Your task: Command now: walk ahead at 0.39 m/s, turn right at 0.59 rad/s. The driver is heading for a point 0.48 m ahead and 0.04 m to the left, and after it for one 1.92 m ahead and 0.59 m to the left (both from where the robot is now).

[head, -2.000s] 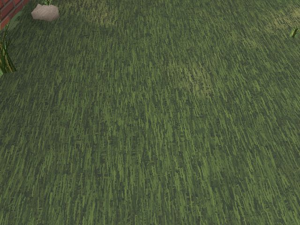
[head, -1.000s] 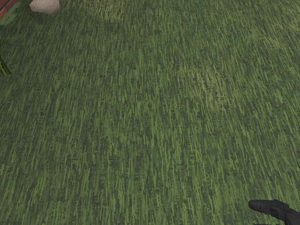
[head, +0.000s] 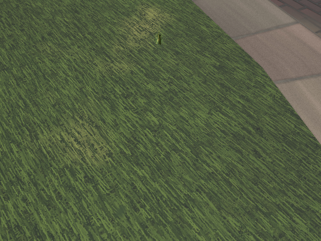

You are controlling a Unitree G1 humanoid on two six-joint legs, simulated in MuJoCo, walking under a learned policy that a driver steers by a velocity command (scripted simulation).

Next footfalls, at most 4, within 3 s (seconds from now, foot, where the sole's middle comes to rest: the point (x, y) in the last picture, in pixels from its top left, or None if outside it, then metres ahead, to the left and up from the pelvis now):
0.38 right None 0.32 -0.18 -0.77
0.86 left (159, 231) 0.55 0.03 -0.77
1.32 right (212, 224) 0.58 -0.20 -0.77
1.74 left None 0.43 0.02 -0.77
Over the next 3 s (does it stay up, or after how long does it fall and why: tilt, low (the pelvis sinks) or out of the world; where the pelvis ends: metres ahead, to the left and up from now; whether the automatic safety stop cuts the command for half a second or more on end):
stays up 0.94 0.36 0.01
